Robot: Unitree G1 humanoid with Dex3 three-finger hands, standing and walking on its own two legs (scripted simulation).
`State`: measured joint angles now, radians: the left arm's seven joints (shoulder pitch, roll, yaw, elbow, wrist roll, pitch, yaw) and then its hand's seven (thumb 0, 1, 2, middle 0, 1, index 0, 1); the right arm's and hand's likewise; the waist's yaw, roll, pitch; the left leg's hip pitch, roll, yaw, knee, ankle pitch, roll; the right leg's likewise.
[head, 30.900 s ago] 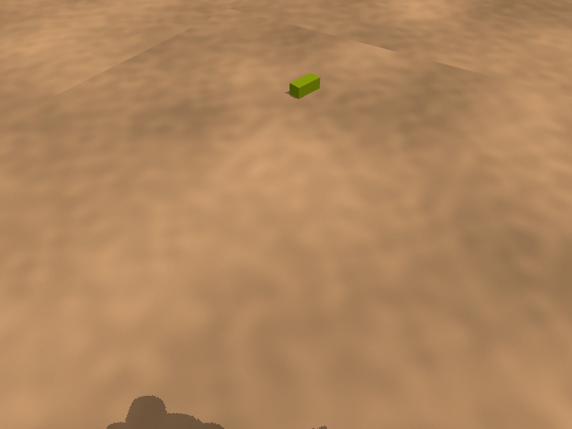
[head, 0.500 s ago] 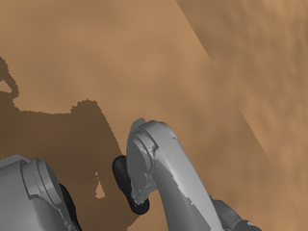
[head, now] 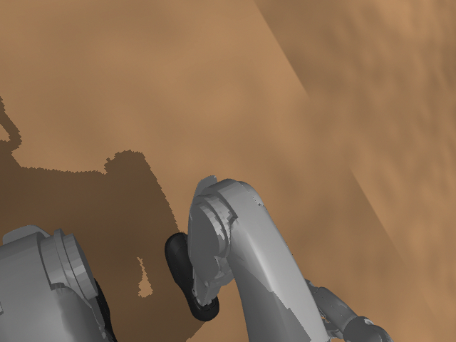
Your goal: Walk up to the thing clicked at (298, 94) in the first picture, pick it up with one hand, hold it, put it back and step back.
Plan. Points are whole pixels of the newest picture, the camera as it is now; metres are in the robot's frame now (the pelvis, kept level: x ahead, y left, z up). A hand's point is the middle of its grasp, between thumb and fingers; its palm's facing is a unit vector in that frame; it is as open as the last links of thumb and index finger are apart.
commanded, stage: close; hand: left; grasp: from above
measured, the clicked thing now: out of the picture +0.44 +0.36 -0.26
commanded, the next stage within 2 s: settle in 0.60 s
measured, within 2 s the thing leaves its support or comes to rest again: leaves its support in 1.06 s
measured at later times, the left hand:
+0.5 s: hand out of the picture +0.43 +0.36 -0.23, palm faces -0.43 -0.16 -0.89, open 11.6 cm
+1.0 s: hand out of the picture +0.43 +0.36 -0.23, palm faces -0.40 -0.15 -0.90, open 11.4 cm
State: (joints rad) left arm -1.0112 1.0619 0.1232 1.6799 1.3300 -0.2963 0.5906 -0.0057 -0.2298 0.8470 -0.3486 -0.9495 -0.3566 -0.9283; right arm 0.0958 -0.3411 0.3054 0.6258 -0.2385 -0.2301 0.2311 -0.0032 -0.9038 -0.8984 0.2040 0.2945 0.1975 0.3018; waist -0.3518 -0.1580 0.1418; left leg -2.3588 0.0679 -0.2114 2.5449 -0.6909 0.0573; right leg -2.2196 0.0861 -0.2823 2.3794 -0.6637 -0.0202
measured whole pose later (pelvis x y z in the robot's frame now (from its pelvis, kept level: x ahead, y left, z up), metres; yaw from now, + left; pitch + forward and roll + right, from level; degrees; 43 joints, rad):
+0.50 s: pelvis +0.00 +0.00 +0.00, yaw +0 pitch +26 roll -14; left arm -0.98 1.07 0.13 1.65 1.25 -0.29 0.54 0.02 -0.19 0.70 -0.40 -0.88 -0.44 -0.85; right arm 0.12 -0.33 0.32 0.64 -0.23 -0.22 0.22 0.00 -0.91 -0.90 0.20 0.29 0.20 0.30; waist -0.35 -0.15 0.17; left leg -2.34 0.07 -0.22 2.54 -0.69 0.05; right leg -2.21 0.09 -0.29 2.37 -0.66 -0.02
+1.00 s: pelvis +0.00 +0.00 +0.00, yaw +0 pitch +27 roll -14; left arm -0.96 1.04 0.15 1.59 1.29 -0.26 0.53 0.02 -0.22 0.67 -0.51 -0.78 -0.56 -0.72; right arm 0.12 -0.33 0.30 0.64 -0.23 -0.22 0.23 0.00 -0.92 -0.90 0.20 0.29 0.20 0.30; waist -0.34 -0.15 0.12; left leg -2.36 0.06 -0.22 2.54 -0.69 0.05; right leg -2.22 0.09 -0.28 2.37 -0.66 -0.02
